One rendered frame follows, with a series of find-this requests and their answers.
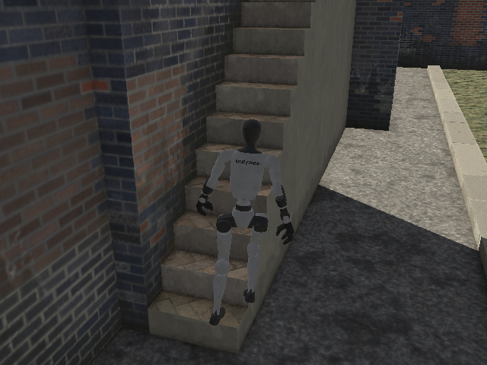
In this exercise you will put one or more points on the left robot upper arm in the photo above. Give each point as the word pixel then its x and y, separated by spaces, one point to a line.
pixel 218 168

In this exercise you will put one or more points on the robot right forearm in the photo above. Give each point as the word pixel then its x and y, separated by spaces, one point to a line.
pixel 283 207

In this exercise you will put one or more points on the robot left forearm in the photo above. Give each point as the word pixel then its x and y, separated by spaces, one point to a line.
pixel 206 192

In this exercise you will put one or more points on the robot head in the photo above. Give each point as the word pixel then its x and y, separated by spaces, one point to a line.
pixel 251 132

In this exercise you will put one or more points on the left robot hand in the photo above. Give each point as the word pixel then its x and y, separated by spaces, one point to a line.
pixel 207 205

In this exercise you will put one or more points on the right robot hand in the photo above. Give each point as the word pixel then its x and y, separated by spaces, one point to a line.
pixel 289 232

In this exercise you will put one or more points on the robot right thigh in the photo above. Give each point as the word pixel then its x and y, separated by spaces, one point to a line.
pixel 260 224

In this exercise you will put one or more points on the right robot upper arm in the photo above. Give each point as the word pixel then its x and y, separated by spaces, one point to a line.
pixel 274 172

